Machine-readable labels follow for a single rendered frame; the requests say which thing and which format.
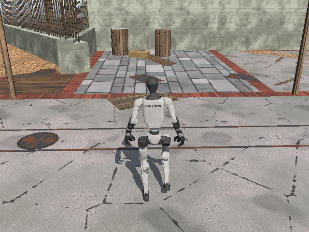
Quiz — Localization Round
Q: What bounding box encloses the robot left upper arm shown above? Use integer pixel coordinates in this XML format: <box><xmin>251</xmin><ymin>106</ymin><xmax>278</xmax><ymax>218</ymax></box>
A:
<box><xmin>130</xmin><ymin>98</ymin><xmax>143</xmax><ymax>125</ymax></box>

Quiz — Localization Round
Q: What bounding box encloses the robot left forearm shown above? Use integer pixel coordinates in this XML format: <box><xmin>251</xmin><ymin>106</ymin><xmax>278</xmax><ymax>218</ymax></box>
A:
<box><xmin>125</xmin><ymin>118</ymin><xmax>135</xmax><ymax>136</ymax></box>

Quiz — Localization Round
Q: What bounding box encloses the robot right upper arm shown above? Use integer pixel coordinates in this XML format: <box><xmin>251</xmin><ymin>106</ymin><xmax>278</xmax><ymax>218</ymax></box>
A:
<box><xmin>163</xmin><ymin>97</ymin><xmax>177</xmax><ymax>124</ymax></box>

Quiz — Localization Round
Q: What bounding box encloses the robot right forearm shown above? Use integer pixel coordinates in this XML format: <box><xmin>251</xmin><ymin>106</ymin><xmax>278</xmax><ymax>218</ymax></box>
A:
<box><xmin>173</xmin><ymin>117</ymin><xmax>183</xmax><ymax>137</ymax></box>

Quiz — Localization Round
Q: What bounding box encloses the left robot foot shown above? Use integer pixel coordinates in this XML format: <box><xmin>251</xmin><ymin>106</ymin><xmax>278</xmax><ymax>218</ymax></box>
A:
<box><xmin>142</xmin><ymin>189</ymin><xmax>149</xmax><ymax>202</ymax></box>

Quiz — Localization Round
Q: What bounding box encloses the robot foot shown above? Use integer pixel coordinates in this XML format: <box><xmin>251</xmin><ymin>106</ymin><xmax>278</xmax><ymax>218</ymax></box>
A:
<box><xmin>164</xmin><ymin>183</ymin><xmax>170</xmax><ymax>191</ymax></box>
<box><xmin>142</xmin><ymin>189</ymin><xmax>149</xmax><ymax>202</ymax></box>

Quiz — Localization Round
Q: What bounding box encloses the left robot hand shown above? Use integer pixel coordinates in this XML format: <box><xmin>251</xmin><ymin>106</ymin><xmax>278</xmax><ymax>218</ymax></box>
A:
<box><xmin>124</xmin><ymin>135</ymin><xmax>135</xmax><ymax>146</ymax></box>

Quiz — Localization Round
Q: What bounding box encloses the right robot hand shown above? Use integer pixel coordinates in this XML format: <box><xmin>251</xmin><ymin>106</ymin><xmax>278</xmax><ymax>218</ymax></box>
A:
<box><xmin>174</xmin><ymin>135</ymin><xmax>185</xmax><ymax>147</ymax></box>

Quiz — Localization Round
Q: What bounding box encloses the right robot foot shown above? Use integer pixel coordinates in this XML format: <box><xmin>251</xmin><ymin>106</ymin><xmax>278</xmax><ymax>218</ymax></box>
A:
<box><xmin>164</xmin><ymin>183</ymin><xmax>170</xmax><ymax>191</ymax></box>

